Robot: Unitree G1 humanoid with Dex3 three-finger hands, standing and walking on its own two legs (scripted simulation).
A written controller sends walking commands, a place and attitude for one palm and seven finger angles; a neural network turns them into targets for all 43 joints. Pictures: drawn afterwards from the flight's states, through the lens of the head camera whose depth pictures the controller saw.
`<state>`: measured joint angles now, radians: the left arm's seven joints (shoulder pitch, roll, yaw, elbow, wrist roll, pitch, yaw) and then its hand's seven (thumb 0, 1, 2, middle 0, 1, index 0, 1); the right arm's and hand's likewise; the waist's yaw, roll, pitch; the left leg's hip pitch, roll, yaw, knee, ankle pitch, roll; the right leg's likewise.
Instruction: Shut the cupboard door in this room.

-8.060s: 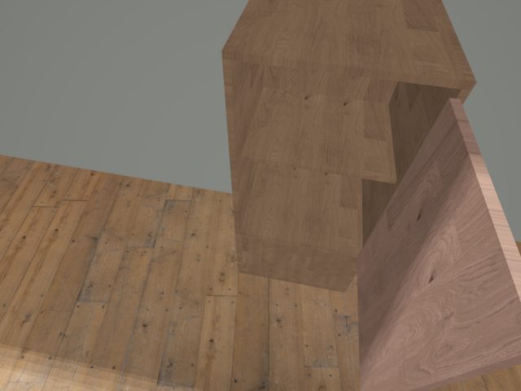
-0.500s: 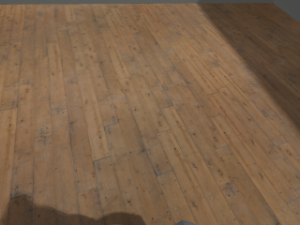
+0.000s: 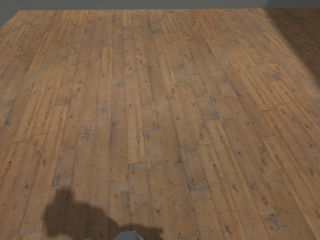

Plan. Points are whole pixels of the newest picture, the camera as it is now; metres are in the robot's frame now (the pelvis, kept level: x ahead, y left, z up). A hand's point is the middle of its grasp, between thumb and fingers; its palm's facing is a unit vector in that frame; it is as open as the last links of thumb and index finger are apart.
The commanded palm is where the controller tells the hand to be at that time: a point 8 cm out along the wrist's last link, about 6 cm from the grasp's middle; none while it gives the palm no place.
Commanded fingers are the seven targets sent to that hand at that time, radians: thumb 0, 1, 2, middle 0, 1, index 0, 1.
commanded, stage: turn or walk to find it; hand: left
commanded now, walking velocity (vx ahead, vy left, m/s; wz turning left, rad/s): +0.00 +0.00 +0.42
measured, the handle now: out of the picture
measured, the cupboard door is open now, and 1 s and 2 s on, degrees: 65 65 65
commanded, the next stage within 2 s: none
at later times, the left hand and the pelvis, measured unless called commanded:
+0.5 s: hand out of the picture +0.03 +0.23 -0.16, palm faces +0.21 -0.94 -0.28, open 7.4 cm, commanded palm none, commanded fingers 0.00 0.90 0.90 -0.20 -0.30 -0.20 -0.30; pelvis -0.02 +0.00 -0.01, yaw +11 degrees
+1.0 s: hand out of the picture -0.10 +0.22 -0.18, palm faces +0.44 -0.86 -0.26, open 7.4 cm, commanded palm none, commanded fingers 0.00 0.90 0.90 -0.20 -0.30 -0.20 -0.30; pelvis -0.04 +0.01 -0.01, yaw +25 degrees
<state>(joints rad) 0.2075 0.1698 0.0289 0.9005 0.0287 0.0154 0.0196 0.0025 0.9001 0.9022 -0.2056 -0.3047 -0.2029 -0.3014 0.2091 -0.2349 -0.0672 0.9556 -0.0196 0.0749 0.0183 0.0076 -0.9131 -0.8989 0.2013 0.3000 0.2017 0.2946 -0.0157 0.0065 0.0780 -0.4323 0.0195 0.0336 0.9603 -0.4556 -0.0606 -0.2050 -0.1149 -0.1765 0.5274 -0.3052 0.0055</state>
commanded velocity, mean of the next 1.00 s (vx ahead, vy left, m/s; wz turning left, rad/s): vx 0.00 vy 0.00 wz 0.42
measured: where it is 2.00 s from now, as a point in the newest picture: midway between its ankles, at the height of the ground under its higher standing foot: outside the picture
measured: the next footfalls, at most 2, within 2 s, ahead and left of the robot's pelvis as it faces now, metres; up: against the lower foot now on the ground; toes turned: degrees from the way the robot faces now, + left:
left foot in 0.12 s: +0.03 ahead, +0.14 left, +0.00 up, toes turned +9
right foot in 0.52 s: +0.03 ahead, -0.11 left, +0.00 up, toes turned +6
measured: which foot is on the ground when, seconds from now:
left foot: up 0.00-0.10, down 0.12-0.52, up 0.54-0.88, down 0.90-1.00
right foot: down 0.00-0.12, up 0.14-0.50, down 0.52-0.90, up 0.92-1.00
